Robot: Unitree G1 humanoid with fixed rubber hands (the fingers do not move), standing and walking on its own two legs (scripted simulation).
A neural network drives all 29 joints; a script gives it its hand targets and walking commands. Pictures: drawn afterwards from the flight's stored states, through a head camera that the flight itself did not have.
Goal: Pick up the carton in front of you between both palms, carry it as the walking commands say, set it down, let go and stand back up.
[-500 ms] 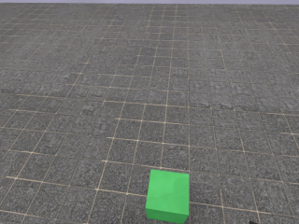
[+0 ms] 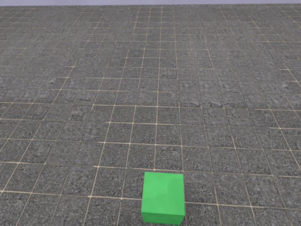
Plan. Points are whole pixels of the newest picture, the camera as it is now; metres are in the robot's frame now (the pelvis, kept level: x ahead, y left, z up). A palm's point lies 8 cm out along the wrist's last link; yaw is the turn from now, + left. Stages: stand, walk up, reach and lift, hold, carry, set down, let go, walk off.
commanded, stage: stand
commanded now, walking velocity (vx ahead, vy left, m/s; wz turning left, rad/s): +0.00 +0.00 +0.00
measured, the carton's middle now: (162, 199) +0.36 -0.04 -0.62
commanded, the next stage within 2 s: none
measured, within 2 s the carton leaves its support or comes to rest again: neither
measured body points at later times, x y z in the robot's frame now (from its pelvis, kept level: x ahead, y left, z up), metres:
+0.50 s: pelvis -0.01 +0.01 +0.01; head +0.00 -0.01 +0.46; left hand +0.03 +0.26 -0.13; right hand -0.03 -0.26 -0.14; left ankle -0.12 +0.12 -0.71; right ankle +0.01 -0.11 -0.71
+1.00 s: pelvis -0.02 +0.02 +0.01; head -0.01 +0.00 +0.46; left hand +0.01 +0.26 -0.14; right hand -0.07 -0.23 -0.15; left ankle -0.12 +0.12 -0.71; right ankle +0.01 -0.11 -0.71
